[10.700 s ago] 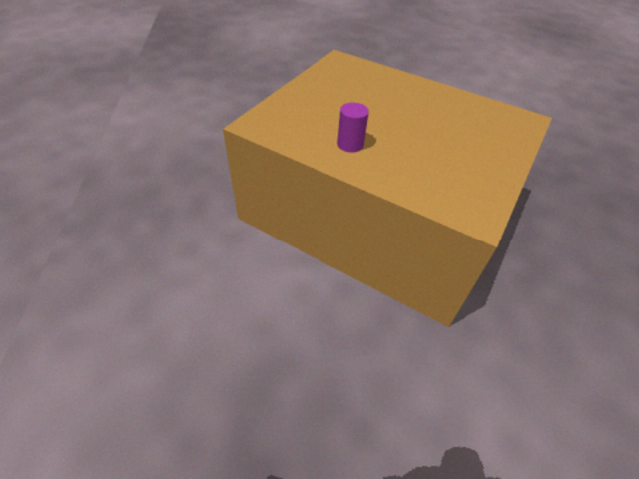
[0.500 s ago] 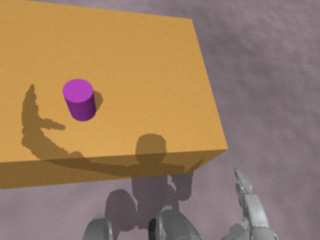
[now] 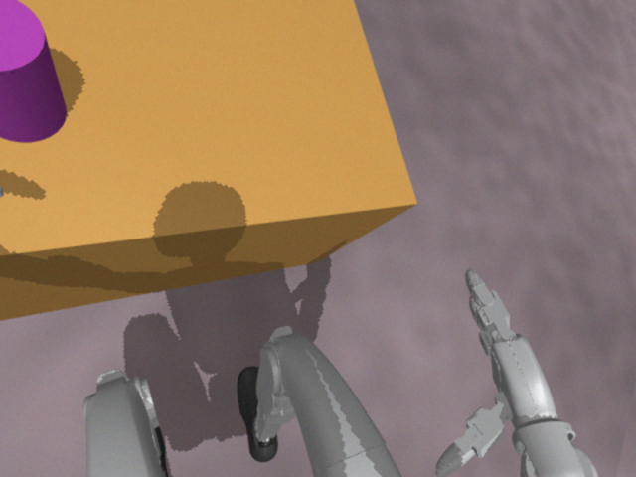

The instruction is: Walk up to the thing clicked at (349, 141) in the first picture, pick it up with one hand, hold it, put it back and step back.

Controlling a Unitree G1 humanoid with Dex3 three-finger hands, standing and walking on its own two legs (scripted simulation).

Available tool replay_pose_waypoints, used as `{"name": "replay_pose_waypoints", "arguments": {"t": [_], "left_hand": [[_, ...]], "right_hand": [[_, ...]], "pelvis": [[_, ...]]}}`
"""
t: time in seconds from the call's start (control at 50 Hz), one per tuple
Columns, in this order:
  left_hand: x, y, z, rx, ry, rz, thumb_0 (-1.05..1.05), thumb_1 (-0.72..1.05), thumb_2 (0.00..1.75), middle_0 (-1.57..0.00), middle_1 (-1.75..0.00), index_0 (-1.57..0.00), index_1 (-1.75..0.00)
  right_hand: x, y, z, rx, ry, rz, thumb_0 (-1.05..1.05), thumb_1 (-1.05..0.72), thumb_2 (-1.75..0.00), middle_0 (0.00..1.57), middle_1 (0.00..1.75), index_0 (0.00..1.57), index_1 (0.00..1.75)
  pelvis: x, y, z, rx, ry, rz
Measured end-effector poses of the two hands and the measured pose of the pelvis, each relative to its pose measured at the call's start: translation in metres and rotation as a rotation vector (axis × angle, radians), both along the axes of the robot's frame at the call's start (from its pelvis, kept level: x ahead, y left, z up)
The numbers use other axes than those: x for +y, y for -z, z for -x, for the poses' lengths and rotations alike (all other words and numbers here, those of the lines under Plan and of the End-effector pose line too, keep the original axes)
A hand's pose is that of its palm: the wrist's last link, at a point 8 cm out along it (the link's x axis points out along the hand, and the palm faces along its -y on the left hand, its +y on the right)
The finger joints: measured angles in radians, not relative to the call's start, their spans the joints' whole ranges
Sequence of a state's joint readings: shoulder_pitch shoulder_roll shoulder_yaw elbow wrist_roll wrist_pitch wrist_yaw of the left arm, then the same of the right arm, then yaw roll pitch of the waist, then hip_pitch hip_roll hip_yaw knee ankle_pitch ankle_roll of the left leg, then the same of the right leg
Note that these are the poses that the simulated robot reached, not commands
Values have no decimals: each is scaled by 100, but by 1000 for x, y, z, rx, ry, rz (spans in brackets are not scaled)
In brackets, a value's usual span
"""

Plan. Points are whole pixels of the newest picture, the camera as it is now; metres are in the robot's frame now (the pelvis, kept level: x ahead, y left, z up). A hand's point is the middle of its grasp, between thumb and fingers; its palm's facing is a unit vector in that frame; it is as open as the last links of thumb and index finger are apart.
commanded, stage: close in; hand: left
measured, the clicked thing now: (7, 74) +0.60 +0.20 -0.07
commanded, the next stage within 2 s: close in 0.54 s
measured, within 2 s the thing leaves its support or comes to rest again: leaves its support in 1.66 s
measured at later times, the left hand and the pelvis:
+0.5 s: hand out of the picture +0.55 +0.21 -0.06, palm faces +0.15 -0.99 +0.03, open 17.4 cm; pelvis -0.01 +0.00 -0.02, yaw +0 degrees
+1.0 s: hand (18, 93) +0.57 +0.19 -0.07, palm faces +0.18 -0.98 +0.01, open 16.3 cm; pelvis +0.00 -0.01 -0.03, yaw +0 degrees
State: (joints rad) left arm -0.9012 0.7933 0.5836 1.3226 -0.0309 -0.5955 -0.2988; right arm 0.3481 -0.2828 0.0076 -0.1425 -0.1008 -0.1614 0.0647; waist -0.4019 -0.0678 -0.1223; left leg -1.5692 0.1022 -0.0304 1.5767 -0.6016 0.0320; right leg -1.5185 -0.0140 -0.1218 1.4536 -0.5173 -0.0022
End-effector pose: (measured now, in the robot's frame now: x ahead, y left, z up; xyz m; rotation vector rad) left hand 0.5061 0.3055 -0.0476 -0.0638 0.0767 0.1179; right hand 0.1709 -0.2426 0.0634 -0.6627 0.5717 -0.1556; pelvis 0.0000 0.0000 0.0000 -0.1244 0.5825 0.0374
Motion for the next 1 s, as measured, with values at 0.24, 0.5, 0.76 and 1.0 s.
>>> {"name": "replay_pose_waypoints", "arguments": {"t": [0.24,0.5,0.76,1.0], "left_hand": [[-28,5,-14,-10,-21,-33,-1,-56,6,-8,-9,-9,-9],[-49,11,-13,15,-33,-30,-1,-57,3,-8,-8,-10,-7],[-66,19,-20,1,-35,-32,-1,-60,2,-13,-7,-14,-8],[-66,17,-36,-12,-56,-51,-1,-59,7,-36,-22,-37,-22]], "right_hand": [[-8,-1,20,-27,42,28,-1,52,-5,6,5,6,6],[-13,-15,8,-63,24,52,-1,52,-5,6,5,6,6],[-15,-21,2,-52,24,73,-1,51,-5,6,5,6,6],[-12,-21,0,-59,3,71,-1,50,-5,7,5,6,6]], "pelvis": [[-3,22,10,13,7,-4],[-3,20,7,15,4,-12],[-5,20,-1,25,5,-14],[-6,26,1,35,9,-15]]}}
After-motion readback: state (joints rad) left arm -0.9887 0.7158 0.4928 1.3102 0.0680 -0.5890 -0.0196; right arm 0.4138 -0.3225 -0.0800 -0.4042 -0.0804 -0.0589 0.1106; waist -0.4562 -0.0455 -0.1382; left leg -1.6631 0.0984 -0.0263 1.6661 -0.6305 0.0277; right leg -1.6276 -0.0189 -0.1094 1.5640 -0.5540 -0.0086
